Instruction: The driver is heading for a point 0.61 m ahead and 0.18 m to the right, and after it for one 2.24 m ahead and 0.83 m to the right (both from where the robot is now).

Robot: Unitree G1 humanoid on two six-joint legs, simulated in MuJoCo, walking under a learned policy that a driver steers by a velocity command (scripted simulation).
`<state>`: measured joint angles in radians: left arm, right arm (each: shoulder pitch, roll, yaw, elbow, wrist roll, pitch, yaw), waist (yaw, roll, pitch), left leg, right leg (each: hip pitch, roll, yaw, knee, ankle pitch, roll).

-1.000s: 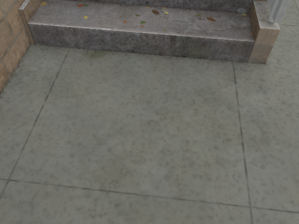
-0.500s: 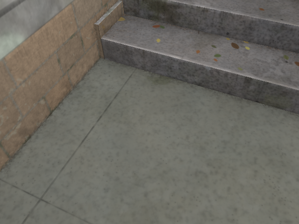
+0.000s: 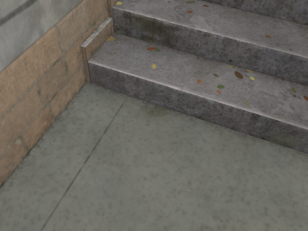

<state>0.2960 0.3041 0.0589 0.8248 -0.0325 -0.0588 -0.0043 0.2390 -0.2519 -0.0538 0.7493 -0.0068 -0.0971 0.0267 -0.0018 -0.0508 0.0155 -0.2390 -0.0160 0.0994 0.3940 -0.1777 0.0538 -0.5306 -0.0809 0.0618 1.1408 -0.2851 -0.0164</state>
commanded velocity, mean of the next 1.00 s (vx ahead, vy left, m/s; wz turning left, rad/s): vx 0.35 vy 0.00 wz -0.50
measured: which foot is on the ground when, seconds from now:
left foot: down 0.00-0.34, up 0.36-0.84, down 0.86-1.00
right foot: up 0.00-0.34, down 0.36-0.86, up 0.88-1.00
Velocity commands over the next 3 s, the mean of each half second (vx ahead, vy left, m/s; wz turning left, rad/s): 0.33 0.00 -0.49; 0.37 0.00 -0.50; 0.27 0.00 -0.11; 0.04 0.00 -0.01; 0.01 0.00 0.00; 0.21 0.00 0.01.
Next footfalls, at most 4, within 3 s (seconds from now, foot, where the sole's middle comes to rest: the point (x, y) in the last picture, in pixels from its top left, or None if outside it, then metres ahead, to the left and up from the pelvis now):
0.36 right None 0.32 -0.15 -0.78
0.86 left None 0.45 0.03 -0.78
1.30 right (229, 222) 0.54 -0.33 -0.78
1.64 left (179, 193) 0.67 -0.12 -0.78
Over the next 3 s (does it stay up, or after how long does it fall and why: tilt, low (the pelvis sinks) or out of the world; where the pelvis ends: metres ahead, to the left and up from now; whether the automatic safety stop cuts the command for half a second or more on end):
stays up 0.62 -0.27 0.00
